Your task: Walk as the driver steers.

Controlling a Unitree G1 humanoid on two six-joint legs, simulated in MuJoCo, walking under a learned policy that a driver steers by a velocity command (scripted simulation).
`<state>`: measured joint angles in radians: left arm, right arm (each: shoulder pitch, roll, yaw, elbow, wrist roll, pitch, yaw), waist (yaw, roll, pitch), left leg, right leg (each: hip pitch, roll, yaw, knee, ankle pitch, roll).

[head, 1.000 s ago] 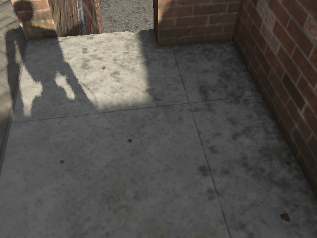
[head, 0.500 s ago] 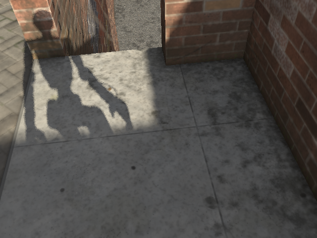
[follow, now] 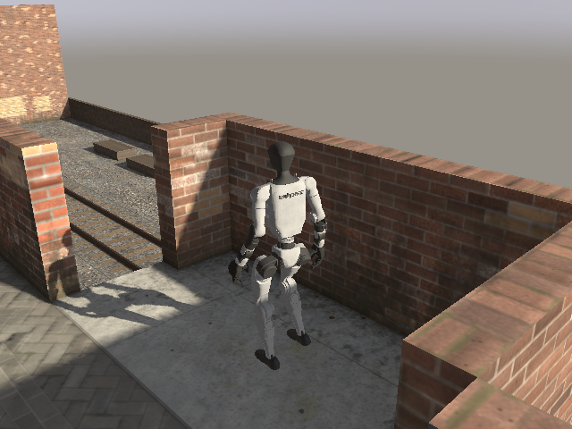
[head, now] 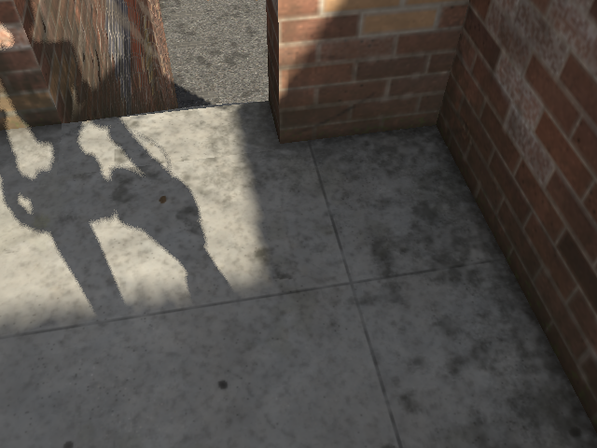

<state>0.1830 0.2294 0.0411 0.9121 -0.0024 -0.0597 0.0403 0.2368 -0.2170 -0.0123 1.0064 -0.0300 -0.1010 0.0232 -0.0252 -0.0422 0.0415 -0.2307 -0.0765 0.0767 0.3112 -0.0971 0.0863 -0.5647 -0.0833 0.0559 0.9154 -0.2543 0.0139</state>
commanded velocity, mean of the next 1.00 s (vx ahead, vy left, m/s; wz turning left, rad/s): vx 0.03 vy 0.00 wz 0.28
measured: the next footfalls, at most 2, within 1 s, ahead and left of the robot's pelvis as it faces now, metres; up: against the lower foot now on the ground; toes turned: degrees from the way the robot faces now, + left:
right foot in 0.14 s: +0.14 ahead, -0.15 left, +0.00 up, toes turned +0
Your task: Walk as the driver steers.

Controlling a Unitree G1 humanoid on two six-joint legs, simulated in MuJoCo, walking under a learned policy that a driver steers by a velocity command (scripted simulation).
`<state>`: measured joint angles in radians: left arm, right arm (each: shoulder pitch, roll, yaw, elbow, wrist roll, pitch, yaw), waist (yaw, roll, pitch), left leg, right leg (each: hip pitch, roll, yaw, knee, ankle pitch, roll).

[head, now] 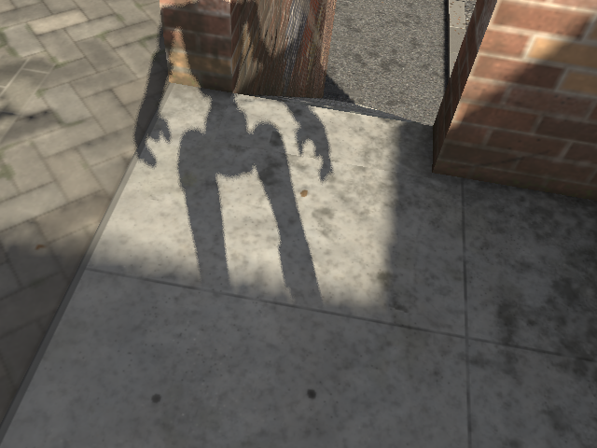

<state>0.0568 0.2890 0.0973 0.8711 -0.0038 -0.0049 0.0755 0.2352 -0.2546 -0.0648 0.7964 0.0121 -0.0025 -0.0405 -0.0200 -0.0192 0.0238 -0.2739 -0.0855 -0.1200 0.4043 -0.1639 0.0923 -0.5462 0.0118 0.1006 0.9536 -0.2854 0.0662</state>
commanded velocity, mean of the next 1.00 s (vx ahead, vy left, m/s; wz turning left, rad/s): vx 0.32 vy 0.00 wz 0.12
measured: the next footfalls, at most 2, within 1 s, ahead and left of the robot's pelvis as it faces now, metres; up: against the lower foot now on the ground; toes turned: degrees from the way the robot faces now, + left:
right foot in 0.30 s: +0.07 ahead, -0.15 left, +0.00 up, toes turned +7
left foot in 0.72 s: +0.35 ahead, +0.14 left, +0.00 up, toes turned +6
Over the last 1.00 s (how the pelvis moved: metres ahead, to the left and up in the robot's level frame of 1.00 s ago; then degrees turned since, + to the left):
0.05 0.04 0.00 20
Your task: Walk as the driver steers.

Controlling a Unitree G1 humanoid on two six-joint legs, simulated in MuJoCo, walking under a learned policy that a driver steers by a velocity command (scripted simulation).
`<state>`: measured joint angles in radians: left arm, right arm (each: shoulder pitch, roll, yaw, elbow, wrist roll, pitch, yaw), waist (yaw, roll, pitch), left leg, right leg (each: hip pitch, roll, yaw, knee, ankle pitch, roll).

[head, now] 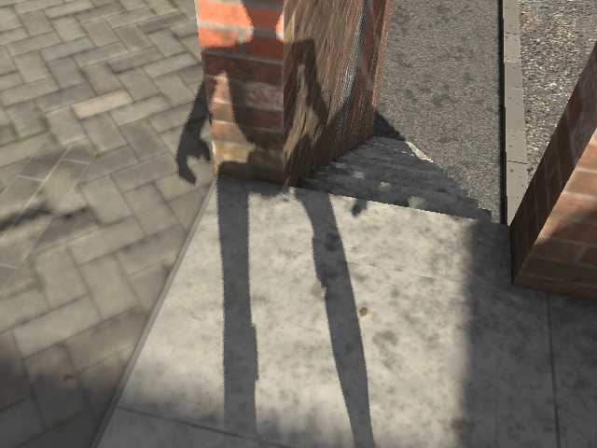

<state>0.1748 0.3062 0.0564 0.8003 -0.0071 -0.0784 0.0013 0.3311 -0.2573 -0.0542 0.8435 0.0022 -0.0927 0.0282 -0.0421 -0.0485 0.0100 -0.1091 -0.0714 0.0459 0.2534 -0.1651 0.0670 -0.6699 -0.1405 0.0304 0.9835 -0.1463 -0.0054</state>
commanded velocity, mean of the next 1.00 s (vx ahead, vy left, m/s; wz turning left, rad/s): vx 0.50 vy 0.00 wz -0.09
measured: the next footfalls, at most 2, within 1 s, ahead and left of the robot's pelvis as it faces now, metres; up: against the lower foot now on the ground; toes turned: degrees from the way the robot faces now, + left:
right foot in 0.26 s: +0.34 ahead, -0.15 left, +0.00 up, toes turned -2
left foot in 0.82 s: +0.64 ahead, +0.08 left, +0.00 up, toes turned -1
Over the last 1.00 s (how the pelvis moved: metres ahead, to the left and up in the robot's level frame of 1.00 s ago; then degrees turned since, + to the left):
0.33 0.05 0.00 5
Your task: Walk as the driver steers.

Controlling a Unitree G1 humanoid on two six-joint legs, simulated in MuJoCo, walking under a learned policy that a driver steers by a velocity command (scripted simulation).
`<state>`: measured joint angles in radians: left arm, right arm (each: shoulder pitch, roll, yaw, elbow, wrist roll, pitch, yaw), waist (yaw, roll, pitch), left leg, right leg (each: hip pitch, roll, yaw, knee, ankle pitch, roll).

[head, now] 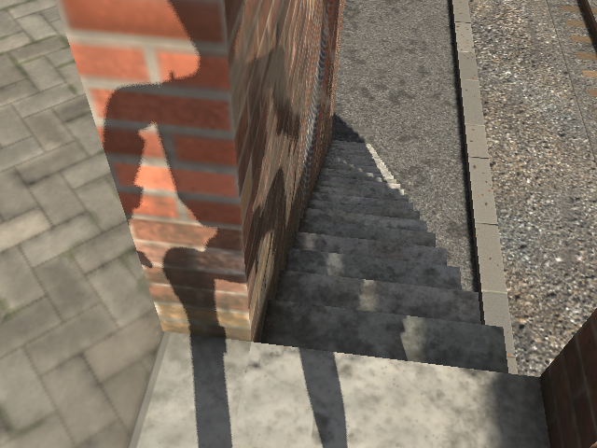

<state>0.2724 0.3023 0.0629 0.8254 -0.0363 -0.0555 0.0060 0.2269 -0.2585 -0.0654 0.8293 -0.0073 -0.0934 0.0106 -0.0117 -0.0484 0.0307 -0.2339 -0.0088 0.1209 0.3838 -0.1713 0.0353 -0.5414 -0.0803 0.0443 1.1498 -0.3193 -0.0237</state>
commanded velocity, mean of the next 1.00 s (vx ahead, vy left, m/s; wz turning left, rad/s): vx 0.50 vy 0.00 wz -0.38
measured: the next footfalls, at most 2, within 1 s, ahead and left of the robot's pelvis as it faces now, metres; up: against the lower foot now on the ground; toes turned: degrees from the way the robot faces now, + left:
right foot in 0.34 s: +0.34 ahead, -0.18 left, +0.00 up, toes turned -13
left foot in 0.82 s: +0.61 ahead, -0.06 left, +0.00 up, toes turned -25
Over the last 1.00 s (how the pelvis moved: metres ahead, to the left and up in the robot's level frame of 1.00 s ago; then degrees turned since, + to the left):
0.57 -0.01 -0.01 -8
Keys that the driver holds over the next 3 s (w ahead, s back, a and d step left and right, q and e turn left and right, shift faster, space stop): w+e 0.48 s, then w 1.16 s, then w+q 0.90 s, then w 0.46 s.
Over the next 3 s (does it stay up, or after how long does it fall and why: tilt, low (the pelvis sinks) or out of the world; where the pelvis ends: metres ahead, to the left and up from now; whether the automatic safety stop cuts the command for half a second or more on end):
stays up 1.30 -0.32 -0.61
